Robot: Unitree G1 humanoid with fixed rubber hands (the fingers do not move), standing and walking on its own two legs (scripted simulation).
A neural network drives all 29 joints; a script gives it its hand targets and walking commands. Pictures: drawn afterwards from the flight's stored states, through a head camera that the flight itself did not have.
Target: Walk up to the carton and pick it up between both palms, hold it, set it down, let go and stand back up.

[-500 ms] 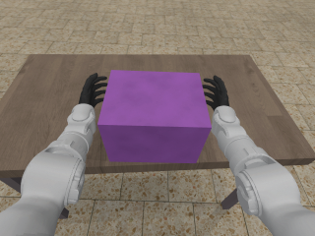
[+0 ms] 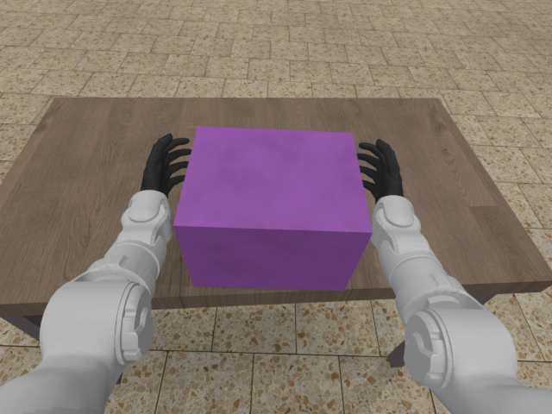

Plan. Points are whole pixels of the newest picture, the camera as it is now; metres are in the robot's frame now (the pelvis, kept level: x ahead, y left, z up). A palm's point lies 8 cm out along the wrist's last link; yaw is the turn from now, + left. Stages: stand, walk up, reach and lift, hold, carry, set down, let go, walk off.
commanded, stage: reach and lift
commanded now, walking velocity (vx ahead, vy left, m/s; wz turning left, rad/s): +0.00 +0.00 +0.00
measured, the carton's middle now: (272, 210) +0.44 -0.03 +0.03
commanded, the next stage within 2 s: none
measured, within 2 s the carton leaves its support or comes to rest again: leaves its support in 0.92 s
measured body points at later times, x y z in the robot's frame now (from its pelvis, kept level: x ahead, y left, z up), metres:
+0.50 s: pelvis +0.03 +0.01 +0.01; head +0.06 +0.03 +0.46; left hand +0.46 +0.15 +0.09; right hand +0.41 -0.20 +0.10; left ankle -0.03 +0.12 -0.74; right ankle +0.03 -0.13 -0.74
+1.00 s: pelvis +0.02 +0.00 +0.01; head +0.01 +0.02 +0.46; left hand +0.41 +0.18 +0.12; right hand +0.40 -0.17 +0.12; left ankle -0.03 +0.12 -0.74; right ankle +0.03 -0.13 -0.74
